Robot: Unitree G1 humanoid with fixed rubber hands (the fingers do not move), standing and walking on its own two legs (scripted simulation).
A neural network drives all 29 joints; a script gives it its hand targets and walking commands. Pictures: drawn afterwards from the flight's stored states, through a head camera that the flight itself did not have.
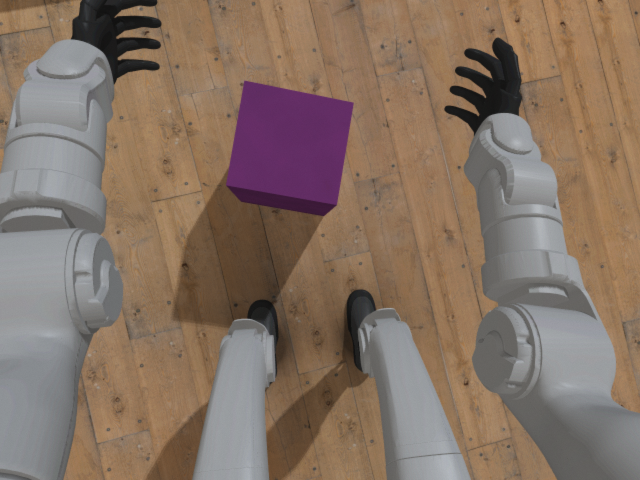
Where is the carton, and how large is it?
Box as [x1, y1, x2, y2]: [226, 81, 353, 215]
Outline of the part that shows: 244,81 226,185 241,201 324,215 336,204 353,103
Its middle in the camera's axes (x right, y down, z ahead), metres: -0.07 -0.18 +0.86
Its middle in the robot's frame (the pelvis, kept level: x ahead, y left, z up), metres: +0.55 +0.00 -0.54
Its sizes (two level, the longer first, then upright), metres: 0.210 0.200 0.250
